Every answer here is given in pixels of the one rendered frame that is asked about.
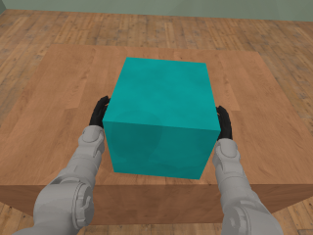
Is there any left robot forearm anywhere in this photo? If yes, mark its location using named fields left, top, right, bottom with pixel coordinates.
left=33, top=125, right=105, bottom=223

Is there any left robot hand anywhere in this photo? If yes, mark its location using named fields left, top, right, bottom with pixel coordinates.
left=89, top=95, right=111, bottom=129

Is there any carton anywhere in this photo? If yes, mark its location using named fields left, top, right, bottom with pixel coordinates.
left=102, top=57, right=221, bottom=180

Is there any right robot hand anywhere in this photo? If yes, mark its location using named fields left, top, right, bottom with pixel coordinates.
left=215, top=106, right=233, bottom=141

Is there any right robot forearm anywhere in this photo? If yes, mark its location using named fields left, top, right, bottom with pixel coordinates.
left=212, top=138, right=284, bottom=235

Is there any pedestal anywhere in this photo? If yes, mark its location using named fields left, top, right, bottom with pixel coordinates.
left=0, top=43, right=313, bottom=225

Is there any right robot upper arm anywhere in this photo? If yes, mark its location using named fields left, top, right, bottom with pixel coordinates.
left=220, top=205, right=284, bottom=235

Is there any left robot upper arm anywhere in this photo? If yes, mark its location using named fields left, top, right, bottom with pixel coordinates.
left=12, top=182, right=95, bottom=235

